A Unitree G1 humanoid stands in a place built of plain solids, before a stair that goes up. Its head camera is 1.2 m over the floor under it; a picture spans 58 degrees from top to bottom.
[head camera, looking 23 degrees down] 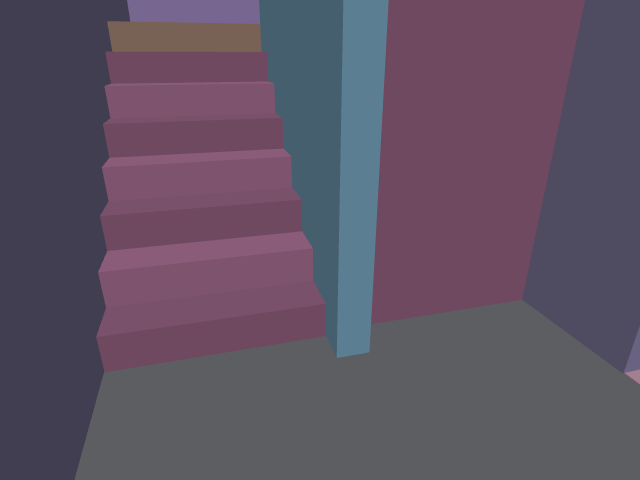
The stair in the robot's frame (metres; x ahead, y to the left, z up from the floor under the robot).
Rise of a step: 0.17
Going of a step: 0.23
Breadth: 0.95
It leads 15 degrees to the left of straight ahead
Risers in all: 8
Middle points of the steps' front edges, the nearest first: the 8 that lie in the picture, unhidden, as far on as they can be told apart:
1.56 0.43 0.18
1.78 0.49 0.35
2.00 0.55 0.53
2.22 0.61 0.70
2.44 0.67 0.88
2.65 0.73 1.05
2.87 0.79 1.23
3.13 0.86 1.40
